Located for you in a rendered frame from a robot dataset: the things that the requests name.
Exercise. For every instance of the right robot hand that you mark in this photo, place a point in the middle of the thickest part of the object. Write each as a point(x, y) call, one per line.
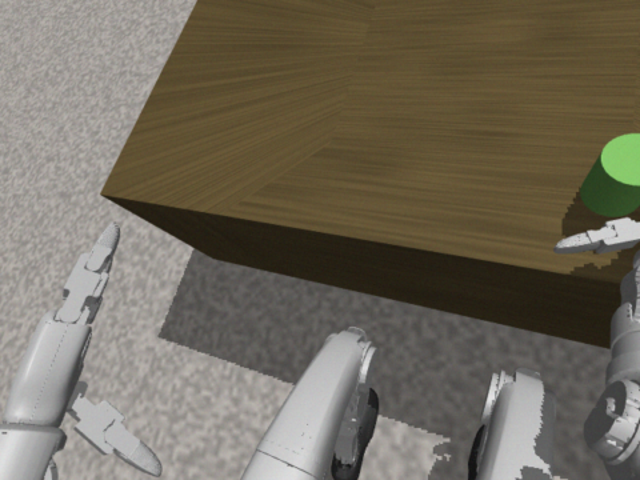
point(613, 235)

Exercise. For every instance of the left robot hand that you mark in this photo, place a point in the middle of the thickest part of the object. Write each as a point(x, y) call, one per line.
point(46, 384)

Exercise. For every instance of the right robot arm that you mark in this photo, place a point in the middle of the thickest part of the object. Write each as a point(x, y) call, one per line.
point(612, 429)

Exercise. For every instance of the left robot foot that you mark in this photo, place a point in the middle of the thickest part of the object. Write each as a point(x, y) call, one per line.
point(351, 472)

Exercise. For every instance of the left robot arm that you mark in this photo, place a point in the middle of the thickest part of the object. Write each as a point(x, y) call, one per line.
point(26, 451)

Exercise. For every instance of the right robot foot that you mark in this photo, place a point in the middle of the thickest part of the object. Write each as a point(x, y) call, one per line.
point(472, 463)

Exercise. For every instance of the can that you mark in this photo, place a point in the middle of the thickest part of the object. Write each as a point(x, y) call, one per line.
point(612, 187)

